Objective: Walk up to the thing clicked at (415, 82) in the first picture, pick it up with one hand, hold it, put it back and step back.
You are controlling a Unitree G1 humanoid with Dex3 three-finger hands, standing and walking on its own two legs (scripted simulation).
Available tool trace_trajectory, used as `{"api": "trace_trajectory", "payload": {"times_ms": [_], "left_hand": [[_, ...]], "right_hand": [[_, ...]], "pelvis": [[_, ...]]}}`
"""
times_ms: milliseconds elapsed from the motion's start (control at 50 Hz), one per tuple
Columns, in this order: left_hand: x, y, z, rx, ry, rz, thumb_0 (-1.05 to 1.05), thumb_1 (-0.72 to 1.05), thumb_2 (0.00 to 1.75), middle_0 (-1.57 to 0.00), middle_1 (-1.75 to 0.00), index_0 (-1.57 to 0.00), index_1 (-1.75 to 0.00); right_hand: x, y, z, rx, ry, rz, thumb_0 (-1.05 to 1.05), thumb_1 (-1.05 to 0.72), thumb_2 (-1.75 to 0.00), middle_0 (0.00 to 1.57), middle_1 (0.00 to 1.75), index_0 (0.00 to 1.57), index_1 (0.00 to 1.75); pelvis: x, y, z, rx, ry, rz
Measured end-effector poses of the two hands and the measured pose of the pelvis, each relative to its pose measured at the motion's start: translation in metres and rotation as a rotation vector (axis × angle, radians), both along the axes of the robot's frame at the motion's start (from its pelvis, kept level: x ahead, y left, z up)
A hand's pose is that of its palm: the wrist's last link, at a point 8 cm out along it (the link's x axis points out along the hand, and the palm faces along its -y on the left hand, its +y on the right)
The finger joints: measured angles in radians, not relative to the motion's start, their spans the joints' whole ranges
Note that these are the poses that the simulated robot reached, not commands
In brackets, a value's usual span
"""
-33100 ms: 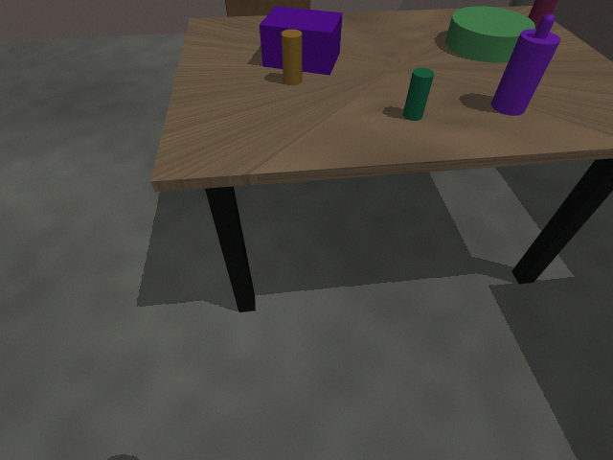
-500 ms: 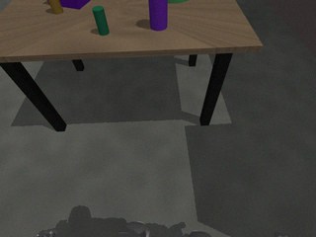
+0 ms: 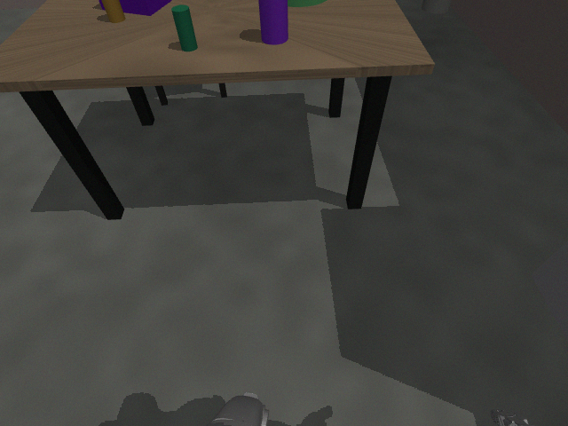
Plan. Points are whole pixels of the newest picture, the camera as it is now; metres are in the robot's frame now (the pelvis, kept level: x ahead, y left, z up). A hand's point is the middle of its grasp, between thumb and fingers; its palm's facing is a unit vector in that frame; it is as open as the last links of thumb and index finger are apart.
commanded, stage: step back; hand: left
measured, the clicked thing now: (185, 29) +1.13 +0.35 +0.03
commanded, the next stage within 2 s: stand in 1.04 s
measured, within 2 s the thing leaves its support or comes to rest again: neither
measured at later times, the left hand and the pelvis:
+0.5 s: hand out of the picture +0.02 +0.28 -0.13, palm faces +0.08 -0.91 -0.40, open 7.4 cm; pelvis -0.02 +0.00 +0.01, yaw +3 degrees
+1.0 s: hand out of the picture +0.09 +0.30 -0.14, palm faces +0.07 -0.93 -0.35, open 7.4 cm; pelvis +0.02 +0.03 +0.01, yaw +3 degrees
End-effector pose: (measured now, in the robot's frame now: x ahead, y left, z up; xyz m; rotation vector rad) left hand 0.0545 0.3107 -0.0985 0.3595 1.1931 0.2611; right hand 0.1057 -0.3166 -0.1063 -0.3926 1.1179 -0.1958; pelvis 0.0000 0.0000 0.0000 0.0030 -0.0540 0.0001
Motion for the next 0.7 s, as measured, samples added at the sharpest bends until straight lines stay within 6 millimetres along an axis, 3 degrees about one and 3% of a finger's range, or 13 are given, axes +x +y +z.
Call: {"api": "trace_trajectory", "payload": {"times_ms": [160,240,320,420,540,700], "left_hand": [[-0.047,0.023,0.003,0.022,-0.021,0.068,0.00,0.90,0.90,-0.21,-0.30,-0.21,-0.30],[-0.061,0.033,-0.001,0.011,0.016,0.082,0.00,0.90,0.90,-0.20,-0.30,-0.21,-0.30],[-0.061,0.032,0.000,-0.004,0.038,0.071,0.00,0.90,0.90,-0.20,-0.30,-0.21,-0.30],[-0.049,0.020,0.002,-0.001,0.019,0.053,0.00,0.90,0.90,-0.20,-0.30,-0.20,-0.30],[-0.040,0.004,0.006,-0.012,-0.035,0.075,0.00,0.90,0.90,-0.20,-0.30,-0.21,-0.30],[-0.027,0.018,-0.006,-0.031,-0.003,0.096,0.00,0.90,0.90,-0.21,-0.30,-0.21,-0.30]], "right_hand": [[-0.055,0.007,-0.007,0.001,0.128,0.037,0.00,-0.90,-0.90,0.20,0.30,0.20,0.30],[-0.069,0.022,-0.003,0.018,0.125,0.028,0.01,-0.90,-0.90,0.20,0.30,0.20,0.30],[-0.072,0.029,0.004,0.037,0.098,0.021,0.01,-0.90,-0.90,0.21,0.30,0.20,0.30],[-0.064,0.020,-0.001,0.054,0.082,0.007,0.01,-0.90,-0.90,0.21,0.30,0.20,0.30],[-0.037,0.014,-0.002,0.043,0.086,0.032,0.01,-0.90,-0.90,0.21,0.30,0.20,0.30],[0.003,0.026,0.000,0.009,0.074,0.066,0.00,-0.91,-0.90,0.20,0.30,0.20,0.30]], "pelvis": [[-0.023,0.009,-0.001,0.000,0.006,0.075],[-0.028,0.015,0.002,0.020,-0.002,0.067],[-0.029,0.012,0.008,0.012,0.000,0.056],[-0.024,0.002,0.007,-0.004,-0.001,0.047],[-0.012,-0.002,0.009,-0.012,-0.001,0.067],[0.007,0.016,0.005,-0.007,-0.003,0.092]]}}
